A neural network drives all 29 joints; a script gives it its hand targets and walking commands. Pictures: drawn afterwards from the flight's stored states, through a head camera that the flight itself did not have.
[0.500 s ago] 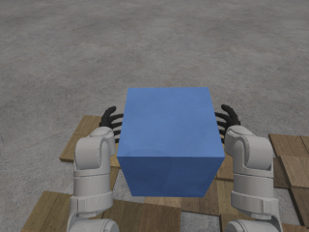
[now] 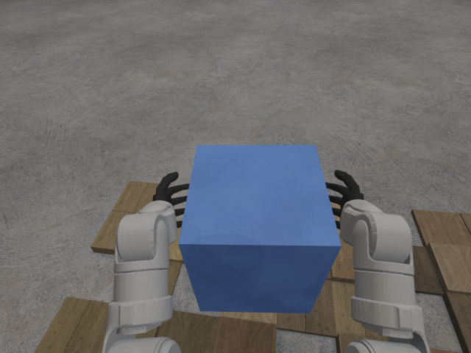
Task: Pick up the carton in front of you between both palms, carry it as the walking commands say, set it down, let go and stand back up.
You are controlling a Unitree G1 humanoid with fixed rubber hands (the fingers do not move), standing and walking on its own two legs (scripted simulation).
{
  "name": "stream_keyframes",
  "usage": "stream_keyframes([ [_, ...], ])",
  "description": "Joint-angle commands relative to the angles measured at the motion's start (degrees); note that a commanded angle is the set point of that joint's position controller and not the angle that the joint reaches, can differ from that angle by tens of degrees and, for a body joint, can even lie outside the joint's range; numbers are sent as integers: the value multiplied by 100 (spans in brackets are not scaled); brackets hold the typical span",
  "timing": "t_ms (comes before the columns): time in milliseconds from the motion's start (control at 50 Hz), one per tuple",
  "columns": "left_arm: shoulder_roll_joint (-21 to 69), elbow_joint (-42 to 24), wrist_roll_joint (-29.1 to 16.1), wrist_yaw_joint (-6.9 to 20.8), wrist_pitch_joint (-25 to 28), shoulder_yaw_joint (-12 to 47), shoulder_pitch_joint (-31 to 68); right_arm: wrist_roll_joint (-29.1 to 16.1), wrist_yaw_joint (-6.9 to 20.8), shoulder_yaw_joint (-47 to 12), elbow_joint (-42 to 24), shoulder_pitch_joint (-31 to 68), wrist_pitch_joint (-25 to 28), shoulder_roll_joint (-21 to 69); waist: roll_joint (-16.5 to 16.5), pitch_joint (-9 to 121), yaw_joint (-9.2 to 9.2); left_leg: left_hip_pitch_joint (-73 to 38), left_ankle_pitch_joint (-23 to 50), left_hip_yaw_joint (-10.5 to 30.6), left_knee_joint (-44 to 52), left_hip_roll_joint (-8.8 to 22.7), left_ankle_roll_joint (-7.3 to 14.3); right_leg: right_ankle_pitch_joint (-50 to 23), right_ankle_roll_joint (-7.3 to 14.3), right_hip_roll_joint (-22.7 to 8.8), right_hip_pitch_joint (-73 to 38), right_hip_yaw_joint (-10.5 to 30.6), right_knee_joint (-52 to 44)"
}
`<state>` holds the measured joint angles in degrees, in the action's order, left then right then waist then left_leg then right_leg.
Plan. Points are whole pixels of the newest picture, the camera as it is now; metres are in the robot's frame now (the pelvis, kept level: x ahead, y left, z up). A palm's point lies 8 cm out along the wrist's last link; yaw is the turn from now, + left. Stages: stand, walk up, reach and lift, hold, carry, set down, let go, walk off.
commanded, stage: carry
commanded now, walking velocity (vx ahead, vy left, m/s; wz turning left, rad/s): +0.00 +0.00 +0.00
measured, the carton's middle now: (255, 231) +0.33 +0.00 +0.04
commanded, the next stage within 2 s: none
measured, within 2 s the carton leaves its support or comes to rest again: neither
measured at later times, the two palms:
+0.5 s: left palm (165, 211) +0.32 +0.15 +0.12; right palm (352, 209) +0.32 -0.15 +0.12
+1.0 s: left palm (164, 209) +0.32 +0.15 +0.12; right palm (351, 208) +0.32 -0.15 +0.12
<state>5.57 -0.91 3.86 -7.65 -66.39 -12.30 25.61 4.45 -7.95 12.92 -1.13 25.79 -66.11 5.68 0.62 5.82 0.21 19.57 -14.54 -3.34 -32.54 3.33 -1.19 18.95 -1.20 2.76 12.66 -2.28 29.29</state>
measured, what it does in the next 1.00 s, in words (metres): stands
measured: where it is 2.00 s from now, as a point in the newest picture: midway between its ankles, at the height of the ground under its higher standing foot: outside the picture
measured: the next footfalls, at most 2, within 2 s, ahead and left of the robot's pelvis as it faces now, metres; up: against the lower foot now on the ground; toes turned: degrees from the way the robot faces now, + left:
none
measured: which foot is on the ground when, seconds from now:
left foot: down 0.00-1.00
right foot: down 0.00-1.00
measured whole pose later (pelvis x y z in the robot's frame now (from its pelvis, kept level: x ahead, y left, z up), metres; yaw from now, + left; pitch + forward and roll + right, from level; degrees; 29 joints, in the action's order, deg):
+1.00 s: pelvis +0.00 +0.00 +0.00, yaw +0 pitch +2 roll +0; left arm 5.5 -2.2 3.7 -7.7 -66.0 -12.3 26.3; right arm 4.3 -8.0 13.0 -2.3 26.6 -65.8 5.6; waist 0.7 5.2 0.3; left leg 19.5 -14.4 -3.5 -32.2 3.4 -1.2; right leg 18.7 -0.9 2.7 12.6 -2.6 28.9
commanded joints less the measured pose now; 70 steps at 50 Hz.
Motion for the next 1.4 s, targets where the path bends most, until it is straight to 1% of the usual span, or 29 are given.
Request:
stream_keyframes([
  [0, 5005, -852, -1741, 608, 172, 3740, 4090, -1737, 651, -3781, -719, 3989, 110, 5076, -28, 1606, -6, -760, 1143, 285, 206, 427, 304, -2125, 277, -879, -378, 522, -440],
  [60, 4898, -838, -1729, 560, 168, 3741, 3947, -1721, 624, -3769, -686, 3806, 110, 4977, 24, 1630, -4, -834, 1136, 297, 201, 421, 316, -2040, 293, -877, -363, 537, -473],
  [160, 4640, -465, -1541, 513, 76, 3572, 3248, -1549, 598, -3617, -341, 3158, 23, 4717, -87, 1946, 4, -969, 1748, 272, 34, 450, 328, -2743, 277, -901, -617, 511, -273],
  [220, 4683, -365, -1498, 546, 63, 3519, 3218, -1524, 617, -3593, -300, 3202, 10, 4748, -165, 1935, 1, -916, 1860, 254, 12, 468, 323, -2927, 255, -892, -654, 484, -234],
  [260, 4794, -463, -1553, 585, 89, 3557, 3455, -1566, 637, -3633, -403, 3440, 32, 4858, -167, 1820, -1, -844, 1718, 248, 48, 464, 308, -2828, 250, -891, -604, 481, -280],
  [320, 4963, -740, -1690, 619, 149, 3679, 3949, -1679, 650, -3735, -635, 3874, 86, 5039, -115, 1610, -5, -760, 1282, 257, 148, 439, 288, -2393, 257, -891, -445, 500, -409],
  [380, 4964, -876, -1753, 591, 178, 3749, 4089, -1725, 631, -3775, -716, 3944, 116, 5049, -9, 1530, -2, -776, 1018, 281, 226, 422, 296, -2007, 283, -883, -338, 526, -509],
  [420, 4873, -822, -1726, 556, 165, 3733, 3911, -1690, 611, -3741, -652, 3740, 106, 4952, 24, 1615, -1, -858, 1137, 285, 191, 424, 307, -2056, 292, -885, -365, 529, -492],
  [460, 4754, -686, -1659, 526, 127, 3678, 3609, -1617, 597, -3675, -517, 3436, 73, 4818, 32, 1788, 2, -946, 1411, 284, 129, 438, 316, -2299, 293, -891, -479, 520, -407],
  [520, 4660, -454, -1549, 518, 72, 3585, 3239, -1532, 599, -3600, -316, 3120, 19, 4713, -59, 1956, 5, -993, 1801, 268, 41, 467, 329, -2724, 277, -894, -628, 490, -267],
  [560, 4693, -395, -1521, 541, 62, 3553, 3216, -1518, 615, -3589, -302, 3151, 10, 4732, -115, 1960, 2, -958, 1892, 258, 23, 481, 330, -2857, 262, -890, -660, 471, -233],
  [620, 4853, -541, -1598, 598, 97, 3605, 3556, -1587, 646, -3661, -473, 3512, 41, 4895, -142, 1800, -3, -845, 1688, 252, 74, 475, 313, -2716, 255, -887, -594, 463, -294],
  [680, 4991, -809, -1723, 623, 157, 3716, 4010, -1704, 652, -3773, -714, 3932, 93, 5056, -103, 1601, -6, -762, 1236, 266, 175, 448, 297, -2271, 266, -887, -438, 483, -422],
  [740, 4945, -876, -1750, 587, 173, 3751, 4028, -1732, 629, -3800, -751, 3910, 112, 5025, -15, 1551, -3, -790, 1037, 289, 234, 433, 309, -1959, 291, -880, -357, 506, -504],
  [800, 4775, -719, -1669, 537, 133, 3689, 3648, -1648, 604, -3720, -587, 3514, 77, 4845, 22, 1744, 1, -918, 1336, 288, 160, 442, 323, -2179, 298, -888, -461, 505, -426],
  [860, 4650, -486, -1551, 518, 72, 3595, 3250, -1546, 602, -3621, -350, 3139, 21, 4714, -35, 1935, 6, -990, 1741, 274, 66, 468, 334, -2606, 286, -895, -614, 480, -289],
  [900, 4664, -404, -1511, 534, 57, 3556, 3189, -1519, 615, -3592, -295, 3118, 6, 4715, -90, 1950, 3, -965, 1869, 262, 39, 483, 336, -2775, 270, -891, -652, 461, -242],
  [960, 4810, -519, -1574, 587, 86, 3597, 3492, -1565, 646, -3634, -417, 3424, 30, 4856, -121, 1807, -2, -860, 1719, 255, 79, 482, 319, -2685, 258, -888, -596, 449, -291],
  [1040, 4994, -852, -1741, 616, 162, 3738, 4070, -1710, 652, -3770, -719, 3955, 98, 5056, -67, 1545, -6, -749, 1153, 271, 216, 445, 301, -2124, 271, -884, -400, 476, -452],
  [1080, 4964, -884, -1761, 592, 172, 3758, 4069, -1726, 634, -3787, -744, 3935, 110, 5031, -15, 1517, -3, -773, 1026, 286, 253, 435, 310, -1931, 286, -880, -349, 492, -506],
  [1120, 4872, -815, -1729, 560, 157, 3731, 3876, -1690, 613, -3758, -685, 3734, 98, 4937, 0, 1605, -2, -855, 1134, 287, 208, 434, 320, -1990, 296, -887, -373, 499, -490],
  [1200, 4673, -515, -1581, 522, 79, 3609, 3299, -1557, 598, -3636, -396, 3185, 27, 4727, -42, 1916, 5, -986, 1676, 276, 82, 464, 337, -2527, 291, -901, -598, 475, -309],
  [1260, 4698, -409, -1523, 548, 58, 3557, 3216, -1526, 620, -3606, -328, 3164, 5, 4740, -122, 1945, 2, -949, 1867, 258, 42, 486, 339, -2780, 271, -896, -660, 447, -238],
  [1320, 4858, -585, -1608, 602, 97, 3624, 3585, -1596, 651, -3672, -490, 3521, 38, 4908, -136, 1779, -3, -838, 1653, 251, 87, 478, 319, -2638, 262, -896, -584, 439, -303],
  [1380, 4992, -853, -1736, 622, 155, 3739, 4035, -1711, 658, -3778, -721, 3927, 90, 5059, -76, 1587, -6, -754, 1222, 265, 200, 449, 304, -2198, 272, -893, -440, 461, -424],
])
